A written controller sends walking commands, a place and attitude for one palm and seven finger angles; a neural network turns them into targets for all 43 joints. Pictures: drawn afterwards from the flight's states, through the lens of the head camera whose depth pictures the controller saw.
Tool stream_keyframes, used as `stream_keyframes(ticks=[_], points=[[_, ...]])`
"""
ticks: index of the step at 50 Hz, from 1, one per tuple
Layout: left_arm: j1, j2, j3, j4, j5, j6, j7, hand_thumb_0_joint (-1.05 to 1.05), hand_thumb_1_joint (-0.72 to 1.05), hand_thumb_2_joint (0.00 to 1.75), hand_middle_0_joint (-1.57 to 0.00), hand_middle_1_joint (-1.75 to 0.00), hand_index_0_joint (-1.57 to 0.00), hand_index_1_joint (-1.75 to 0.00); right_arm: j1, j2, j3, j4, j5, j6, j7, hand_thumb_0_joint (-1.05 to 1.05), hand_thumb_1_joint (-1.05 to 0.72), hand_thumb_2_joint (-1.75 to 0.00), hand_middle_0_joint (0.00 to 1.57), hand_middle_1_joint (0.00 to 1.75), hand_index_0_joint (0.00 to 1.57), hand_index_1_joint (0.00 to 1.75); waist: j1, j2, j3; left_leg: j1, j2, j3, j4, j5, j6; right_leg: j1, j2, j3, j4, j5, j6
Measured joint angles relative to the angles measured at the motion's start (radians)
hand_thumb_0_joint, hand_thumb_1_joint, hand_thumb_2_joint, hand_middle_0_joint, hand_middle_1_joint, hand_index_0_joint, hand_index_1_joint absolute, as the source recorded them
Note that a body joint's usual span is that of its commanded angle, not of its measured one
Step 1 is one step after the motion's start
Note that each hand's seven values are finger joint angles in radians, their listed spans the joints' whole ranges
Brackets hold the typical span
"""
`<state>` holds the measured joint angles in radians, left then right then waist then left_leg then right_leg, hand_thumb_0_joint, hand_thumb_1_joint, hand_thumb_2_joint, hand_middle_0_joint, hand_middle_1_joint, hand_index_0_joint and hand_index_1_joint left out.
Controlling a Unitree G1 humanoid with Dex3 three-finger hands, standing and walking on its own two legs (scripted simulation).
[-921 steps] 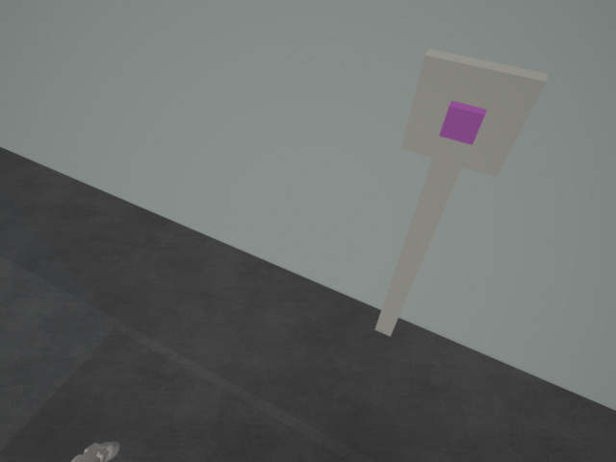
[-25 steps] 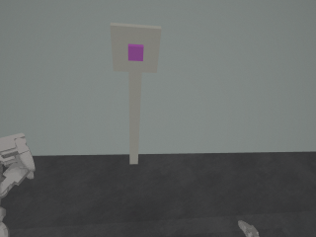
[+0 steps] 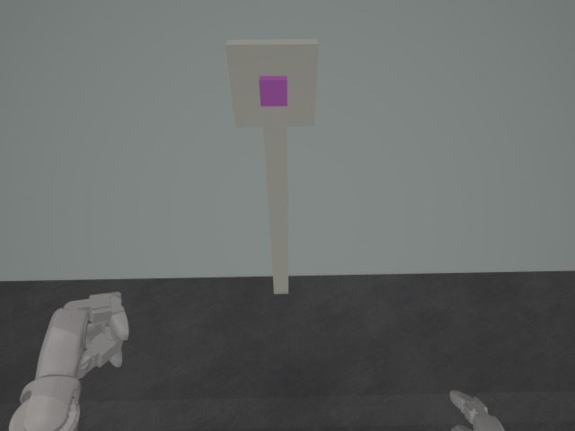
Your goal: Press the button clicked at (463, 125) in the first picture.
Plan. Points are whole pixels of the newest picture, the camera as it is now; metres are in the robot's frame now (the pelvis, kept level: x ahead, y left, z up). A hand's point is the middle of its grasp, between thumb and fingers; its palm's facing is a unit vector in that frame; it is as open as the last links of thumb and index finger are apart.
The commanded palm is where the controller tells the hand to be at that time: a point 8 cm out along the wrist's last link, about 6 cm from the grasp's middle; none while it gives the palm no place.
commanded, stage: let the arm hang, fingers relaxed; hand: left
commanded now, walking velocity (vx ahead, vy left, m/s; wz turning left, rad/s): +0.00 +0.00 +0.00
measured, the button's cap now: (273, 90) +0.77 +0.08 +0.13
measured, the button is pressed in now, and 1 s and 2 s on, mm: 0 0 0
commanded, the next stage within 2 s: stand and wait in 1.00 s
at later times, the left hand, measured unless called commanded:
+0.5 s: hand out of the picture -0.08 +0.19 -0.15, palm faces +0.03 -0.97 -0.24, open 5.7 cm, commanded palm none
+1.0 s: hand out of the picture +0.01 +0.14 -0.16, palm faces +0.04 -0.98 -0.19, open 7.3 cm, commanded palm none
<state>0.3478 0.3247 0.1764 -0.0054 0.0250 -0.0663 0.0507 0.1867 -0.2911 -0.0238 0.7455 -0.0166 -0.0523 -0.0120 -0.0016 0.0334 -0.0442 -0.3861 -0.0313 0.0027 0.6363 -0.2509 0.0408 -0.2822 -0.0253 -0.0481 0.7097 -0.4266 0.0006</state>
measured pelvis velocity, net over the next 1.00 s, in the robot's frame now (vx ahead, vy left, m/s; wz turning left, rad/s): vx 0.01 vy -0.02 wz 0.00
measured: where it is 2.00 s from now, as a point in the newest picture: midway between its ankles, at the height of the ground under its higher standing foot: outside the picture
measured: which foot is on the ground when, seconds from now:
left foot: down 0.00-1.00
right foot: down 0.00-1.00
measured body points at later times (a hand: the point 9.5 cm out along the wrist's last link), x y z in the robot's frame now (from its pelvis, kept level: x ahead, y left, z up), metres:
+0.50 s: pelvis +0.00 +0.00 +0.02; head +0.02 -0.01 +0.47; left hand -0.08 +0.24 -0.13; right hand -0.02 -0.23 -0.15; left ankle +0.05 +0.10 -0.72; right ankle -0.02 -0.12 -0.72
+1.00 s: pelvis +0.01 -0.02 +0.02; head +0.02 -0.03 +0.47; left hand +0.00 +0.19 -0.14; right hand -0.01 -0.23 -0.15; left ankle +0.05 +0.10 -0.72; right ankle -0.02 -0.12 -0.72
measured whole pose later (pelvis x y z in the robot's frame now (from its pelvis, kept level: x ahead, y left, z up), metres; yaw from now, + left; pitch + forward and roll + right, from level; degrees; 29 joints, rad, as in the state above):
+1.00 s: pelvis +0.01 -0.02 +0.02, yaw +0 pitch -2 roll +0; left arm 0.27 0.12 0.02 1.15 0.01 -0.01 0.04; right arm 0.29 -0.12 -0.01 1.14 -0.01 0.02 -0.04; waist -0.02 0.01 0.05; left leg -0.24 -0.01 -0.02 0.44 -0.17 0.00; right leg -0.11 0.02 -0.03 0.44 -0.30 -0.03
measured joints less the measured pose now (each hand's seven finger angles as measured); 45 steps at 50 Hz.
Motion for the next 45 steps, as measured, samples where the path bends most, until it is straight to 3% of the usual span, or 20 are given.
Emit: stream_keyframes(ticks=[3, 7, 9, 14, 19, 31, 40, 45], points=[[-0.097, -0.031, -0.077, 0.382, 0.011, 0.082, -0.029, 0.01, 0.91, 0.9, -1.22, -1.42, -1.22, -1.42, -0.035, 0.012, 0.013, 0.033, -0.007, 0.026, 0.006, 0.01, -0.9, -0.9, 0.2, 0.3, 0.2, 0.3, -0.022, -0.014, 0.022, -0.011, -0.021, -0.004, 0.011, 0.005, -0.003, 0.007, -0.005, 0.028, -0.038, 0.039, 0.006], [-0.098, -0.099, -0.162, 0.732, 0.004, 0.12, -0.043, 0.01, 0.91, 0.9, -1.11, -1.31, -1.11, -1.31, -0.03, 0.057, 0.027, 0.095, -0.006, 0.055, 0.01, 0.01, -0.9, -0.9, 0.2, 0.3, 0.2, 0.3, -0.039, -0.042, 0.056, 0.033, -0.011, -0.015, -0.039, 0.025, -0.015, 0.05, 0.007, 0.021, -0.087, 0.053, 0.0], [-0.084, -0.121, -0.172, 0.849, 0.013, 0.119, -0.015, 0.02, 0.91, 0.9, -1.04, -1.27, -1.05, -1.25, -0.014, 0.08, 0.033, 0.135, -0.005, 0.063, 0.006, 0.01, -0.9, -0.9, 0.2, 0.3, 0.2, 0.3, -0.033, -0.056, 0.073, 0.053, -0.002, -0.018, -0.068, 0.037, -0.017, 0.075, 0.017, 0.019, -0.13, 0.074, -0.002], [-0.044, -0.105, -0.156, 1.021, -0.013, 0.102, -0.021, 0.02, 0.91, 0.9, -0.87, -1.1, -0.87, -1.07, 0.04, 0.117, 0.038, 0.247, -0.001, 0.082, -0.007, 0.01, -0.9, -0.9, 0.2, 0.3, 0.2, 0.3, 0.001, -0.055, 0.107, 0.087, 0.01, -0.032, -0.135, 0.071, -0.019, 0.128, 0.031, 0.007, -0.234, 0.128, -0.007], [0.0, -0.111, -0.163, 1.124, -0.015, 0.094, -0.025, 0.02, 0.91, 0.9, -0.7, -0.89, -0.7, -0.88, 0.073, 0.124, 0.028, 0.327, 0.004, 0.091, -0.016, 0.01, -0.91, -0.9, 0.2, 0.3, 0.2, 0.3, 0.01, -0.028, 0.127, 0.114, 0.004, -0.029, -0.184, 0.096, -0.015, 0.151, 0.025, 0.01, -0.278, 0.152, -0.002], [-0.006, -0.174, -0.17, 1.186, -0.017, 0.079, -0.016, 0.01, 0.91, 0.9, -0.32, -0.43, -0.31, -0.43, 0.103, 0.15, 0.019, 0.39, 0.005, 0.087, -0.022, 0.01, -0.91, -0.9, 0.2, 0.3, 0.2, 0.3, -0.005, -0.006, 0.115, 0.137, -0.001, -0.018, -0.216, 0.112, -0.016, 0.152, 0.017, 0.02, -0.269, 0.148, -0.004], [-0.068, -0.217, -0.169, 1.156, -0.017, 0.065, -0.014, 0.01, 0.91, 0.9, -0.22, -0.32, -0.21, -0.32, 0.101, 0.177, 0.019, 0.388, 0.002, 0.076, -0.025, 0.01, -0.91, -0.9, 0.2, 0.3, 0.2, 0.3, -0.015, -0.016, 0.092, 0.14, 0.009, -0.018, -0.204, 0.099, -0.027, 0.154, 0.028, 0.021, -0.257, 0.136, -0.015], [-0.078, -0.21, -0.164, 1.154, -0.015, 0.065, -0.009, 0.02, 0.93, 0.9, -0.21, -0.3, -0.2, -0.3, 0.104, 0.18, 0.017, 0.389, 0.001, 0.073, -0.028, 0.01, -0.91, -0.9, 0.2, 0.3, 0.2, 0.3, -0.02, -0.021, 0.09, 0.143, 0.018, -0.019, -0.198, 0.09, -0.035, 0.159, 0.036, 0.021, -0.257, 0.132, -0.023]])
